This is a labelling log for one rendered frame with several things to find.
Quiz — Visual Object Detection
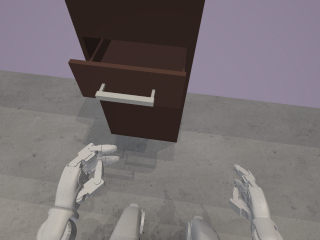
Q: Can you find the drawer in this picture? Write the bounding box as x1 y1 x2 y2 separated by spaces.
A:
68 39 187 109

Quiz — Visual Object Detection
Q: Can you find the robot right hand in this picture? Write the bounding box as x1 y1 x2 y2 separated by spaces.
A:
230 164 271 222

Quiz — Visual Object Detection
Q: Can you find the left robot forearm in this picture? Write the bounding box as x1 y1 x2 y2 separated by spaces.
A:
36 206 79 240

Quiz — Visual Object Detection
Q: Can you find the right robot forearm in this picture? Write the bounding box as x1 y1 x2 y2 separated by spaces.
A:
250 217 284 240

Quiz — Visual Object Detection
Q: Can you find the robot left hand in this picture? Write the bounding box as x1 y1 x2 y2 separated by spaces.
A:
54 143 120 211

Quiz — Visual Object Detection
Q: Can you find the right robot thigh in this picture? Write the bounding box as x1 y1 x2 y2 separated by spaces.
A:
185 218 220 240

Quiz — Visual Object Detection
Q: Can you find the robot left shin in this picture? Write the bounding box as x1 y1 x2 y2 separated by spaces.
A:
124 203 139 210

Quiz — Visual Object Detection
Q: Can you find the cabinet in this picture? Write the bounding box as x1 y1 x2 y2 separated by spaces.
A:
65 0 205 143

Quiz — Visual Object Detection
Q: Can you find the handle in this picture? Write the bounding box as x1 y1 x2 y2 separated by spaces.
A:
95 83 155 107

